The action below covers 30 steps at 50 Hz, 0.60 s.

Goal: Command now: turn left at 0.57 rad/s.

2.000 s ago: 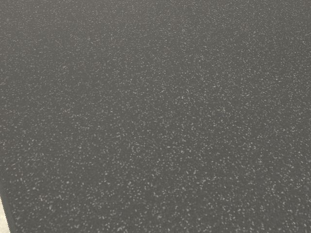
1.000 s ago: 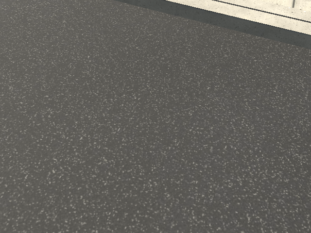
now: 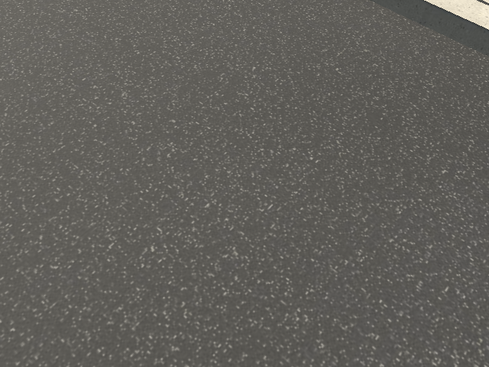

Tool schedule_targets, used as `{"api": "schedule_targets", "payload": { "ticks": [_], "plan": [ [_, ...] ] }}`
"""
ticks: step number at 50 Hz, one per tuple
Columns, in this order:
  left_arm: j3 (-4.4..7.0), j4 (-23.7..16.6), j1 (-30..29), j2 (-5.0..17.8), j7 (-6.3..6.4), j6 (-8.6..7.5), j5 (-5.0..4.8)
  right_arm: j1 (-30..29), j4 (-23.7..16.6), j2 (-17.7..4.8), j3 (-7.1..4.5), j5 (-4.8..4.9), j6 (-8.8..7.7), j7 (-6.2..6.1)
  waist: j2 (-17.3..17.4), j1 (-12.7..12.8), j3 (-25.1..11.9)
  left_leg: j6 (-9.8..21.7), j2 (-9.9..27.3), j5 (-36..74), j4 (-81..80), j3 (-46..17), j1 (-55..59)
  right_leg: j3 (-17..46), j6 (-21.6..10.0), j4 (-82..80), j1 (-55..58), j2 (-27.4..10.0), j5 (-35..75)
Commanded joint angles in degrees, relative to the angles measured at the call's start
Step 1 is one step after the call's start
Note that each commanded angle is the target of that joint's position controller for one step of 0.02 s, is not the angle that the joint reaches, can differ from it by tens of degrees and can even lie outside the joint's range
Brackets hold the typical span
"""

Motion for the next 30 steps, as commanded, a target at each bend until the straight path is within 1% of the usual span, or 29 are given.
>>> {"api": "schedule_targets", "payload": {
  "ticks": [1, 4, 7, 8, 9, 10, 11, 12, 13, 14, 15, 16, 17, 18, 19, 20, 21, 22, 24, 25, 27, 28, 29, 30],
  "plan": [
    [0.71, -3.5, -0.9, 3.8, -0.1, -0.74, -0.12, -1.2, -4.5, -10.5, -3.13, -0.04, -0.29, -0.58, 8.4, -0.1, -9.2, 9.9, 13.4, 13.1, -5.3, -16.0, 9.0, 1.1, 0.4, -5.9, 0.5, 0.6, 1.2],
    [0.84, -3.7, -1.0, 4.3, -0.6, -1.32, -0.36, -1.6, -4.9, -10.5, -3.16, -0.15, 0.06, -0.2, 9.5, -0.5, -8.6, 9.7, 12.8, 10.8, -4.8, -19.4, 7.3, 1.5, -0.2, -10.6, 3.8, 1.5, 0.3],
    [1.04, -3.8, -0.1, 4.7, -1.36, -2.22, -0.63, -2.3, -5.4, -10.2, -3.11, 0.23, 0.41, 0.1, 10.3, -0.3, -9.0, 9.2, 12.2, 13.7, -2.9, -23.3, 8.7, 1.5, -1.3, -16.7, 6.6, 2.1, -0.2],
    [1.12, -3.6, 1.0, 4.6, -1.65, -2.52, -0.66, -3.0, -5.6, -10.1, -3.07, 0.49, 0.59, 0.08, 10.3, 0.4, -9.2, 8.6, 11.5, 14.8, -1.8, -23.9, 8.8, 1.2, -1.8, -20.6, 8.7, 2.3, 1.4],
    [1.28, -3.1, 2.9, 4.6, -1.92, -2.79, -0.64, -3.9, -5.9, -9.8, -2.97, 0.91, 0.85, -0.05, 10.1, 1.8, -9.3, 7.2, 10.2, 14.6, -0.4, -23.7, 7.8, 0.5, -2.6, -27.1, 12.5, 2.4, 5.8],
    [1.68, -2.4, 4.9, 5.5, -2.0, -2.92, -0.39, -4.1, -6.2, -9.1, -2.76, 1.26, 1.05, -0.26, 8.9, 2.6, -9.7, 4.9, 8.2, 10.3, 1.6, -22.6, 4.9, 1.0, -3.8, -32.8, 18.2, 0.3, 12.3],
    [2.55, -2.6, 6.3, 9.2, -1.63, -2.65, 0.54, -2.1, -6.4, -6.5, -2.06, 0.8, 1.02, -0.27, 0.8, 1.5, -10.8, 1.6, 3.7, -3.4, 10.3, -17.2, -2.0, 9.4, -7.6, -34.8, 25.1, -10.0, 16.7],
    [3.24, -2.3, 4.8, 13.4, -1.45, -2.08, 1.95, -0.5, -7.9, -6.0, -2.01, 1.1, 0.56, -0.21, -15.9, -1.4, -7.5, -2.1, -6.0, -24.2, 20.2, -5.5, -14.5, 23.3, -17.2, -36.8, 25.9, -20.3, 28.5],
    [2.41, -4.1, 3.0, 9.7, -1.35, -2.35, 2.42, 0.8, -6.6, -11.3, -3.61, -0.12, 0.01, -0.16, -11.8, -0.4, -7.4, -5.1, -1.9, -26.7, 34.5, -5.1, -15.9, 25.1, -22.2, -36.6, 23.4, -24.7, 31.0],
    [1.47, -5.0, 0.3, 6.9, -0.94, -2.33, 1.97, 1.8, -5.1, -13.2, -4.56, 0.41, 0.14, 0.12, -7.6, -1.3, -6.8, -6.0, -0.7, -22.8, 39.9, -4.8, -15.3, 19.0, -20.5, -35.7, 21.7, -21.6, 30.0],
    [1.13, -5.4, -1.8, 5.6, -0.61, -2.08, 1.19, 2.6, -3.9, -11.9, -4.57, 0.5, 0.71, 0.08, -5.9, -2.1, -5.7, -7.1, -0.1, -19.4, 42.2, -3.8, -15.5, 13.6, -17.6, -34.8, 21.4, -17.5, 27.2],
    [0.82, -5.5, -2.1, 4.8, -0.28, -1.93, 0.26, 2.7, -3.7, -10.5, -4.24, 0.41, 1.22, 0.05, -6.1, -1.4, -4.8, -8.1, 0.2, -16.3, 44.5, -3.4, -17.5, 10.6, -16.5, -34.5, 22.4, -15.7, 26.5],
    [0.59, -5.3, -1.4, 4.9, 0.06, -1.65, 0.14, 2.3, -3.9, -8.7, -3.69, 0.67, 1.52, 0.29, -6.2, -0.8, -4.3, -8.8, 0.5, -14.9, 45.1, -2.2, -17.8, 7.9, -16.4, -34.5, 22.4, -14.7, 28.2],
    [0.66, -5.1, -0.2, 5.3, 0.31, -1.32, 0.39, 1.2, -4.5, -7.6, -3.28, 0.99, 1.57, 0.48, -6.7, 0.0, -4.0, -9.3, 0.9, -13.5, 43.4, -0.4, -18.0, 5.6, -16.6, -34.9, 22.9, -13.8, 28.8],
    [0.8, -4.9, 1.2, 5.7, 0.55, -1.01, 0.69, -0.4, -5.4, -6.9, -2.93, 1.25, 1.49, 0.58, -7.3, 1.1, -4.3, -9.6, 1.5, -12.7, 40.8, 0.8, -18.7, 4.6, -17.0, -35.0, 25.0, -13.8, 29.3],
    [0.99, -4.6, 2.6, 6.3, 0.72, -0.77, 0.88, -2.0, -6.2, -6.4, -2.63, 1.28, 1.4, 0.63, -7.9, 2.2, -4.7, -10.0, 2.3, -12.7, 37.8, 1.5, -19.3, 4.1, -17.5, -35.0, 27.3, -14.5, 30.1],
    [1.23, -4.5, 3.5, 7.0, 0.76, -0.58, 0.92, -3.1, -6.8, -6.0, -2.38, 1.11, 1.36, 0.72, -8.3, 3.0, -5.4, -10.2, 3.2, -12.9, 35.0, 2.0, -18.8, 3.8, -17.9, -34.8, 28.9, -15.3, 30.7],
    [1.43, -4.3, 3.9, 7.7, 0.62, -0.44, 0.82, -3.7, -7.2, -5.3, -1.97, 0.74, 1.3, 0.85, -8.4, 3.4, -6.1, -10.1, 3.9, -13.6, 31.6, 2.3, -16.5, 3.3, -18.1, -34.5, 29.0, -15.6, 31.3],
    [1.85, -4.3, 3.2, 9.2, -0.03, -0.22, 0.37, -3.7, -7.6, -4.2, -1.25, 0.17, 1.15, 1.15, -9.0, 3.4, -6.9, -9.3, 4.4, -15.1, 24.9, 4.1, -10.4, 1.6, -18.2, -34.2, 26.8, -16.0, 32.7],
    [1.98, -4.3, 2.8, 9.8, -0.42, -0.16, 0.11, -3.2, -7.5, -4.4, -1.21, 0.17, 1.13, 1.24, -9.5, 3.2, -7.1, -8.9, 4.1, -15.1, 22.0, 5.2, -7.6, 1.2, -18.3, -34.0, 25.6, -16.2, 33.4],
    [1.58, -3.5, 3.3, 9.6, -1.15, -0.3, -0.7, -1.9, -6.7, -4.5, -1.2, 0.06, 1.14, 1.21, -9.6, 2.8, -7.1, -7.8, 3.2, -13.6, 14.2, 5.8, -2.5, 2.0, -18.0, -32.7, 24.3, -16.0, 32.9],
    [1.06, -3.1, 2.6, 8.7, -1.48, -0.43, -1.23, 0.1, -5.7, -3.8, -1.12, -0.11, 1.12, 1.2, -8.9, 1.4, -7.0, -6.7, 2.8, -9.0, 6.7, 6.0, 1.7, 1.8, -17.1, -31.2, 23.0, -15.2, 31.8],
    [0.13, -2.7, 1.7, 6.8, -1.79, -0.63, -1.67, 3.2, -4.0, -2.8, -0.97, -0.39, 1.01, 1.24, -7.8, -0.6, -7.0, -5.3, 2.2, -0.3, -4.0, 6.8, 8.9, 1.0, -15.2, -29.5, 19.9, -13.8, 29.6],
    [-1.17, -1.2, 4.7, 3.7, -2.36, -1.39, -1.25, 4.1, -3.5, -3.6, -0.9, -0.75, 0.92, 0.98, -4.9, -0.5, -7.9, -4.1, 4.2, 7.7, -9.2, 3.7, 18.1, -0.1, -10.9, -28.6, 14.9, -11.9, 23.6]
  ]
}}
Keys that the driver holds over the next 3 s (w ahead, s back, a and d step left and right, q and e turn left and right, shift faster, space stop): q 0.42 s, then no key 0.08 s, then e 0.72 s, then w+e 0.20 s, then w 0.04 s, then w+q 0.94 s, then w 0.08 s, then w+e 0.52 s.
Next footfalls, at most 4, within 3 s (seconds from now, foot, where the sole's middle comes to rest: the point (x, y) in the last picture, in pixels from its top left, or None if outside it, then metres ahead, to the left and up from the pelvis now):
0.22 right None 0.07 -0.14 -0.78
0.60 left None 0.00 0.12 -0.78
1.06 right None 0.05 -0.11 -0.78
1.68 left None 0.21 0.09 -0.78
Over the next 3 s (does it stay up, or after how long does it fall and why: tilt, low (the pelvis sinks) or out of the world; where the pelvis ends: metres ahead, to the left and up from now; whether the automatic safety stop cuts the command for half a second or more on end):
stays up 0.79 0.13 0.00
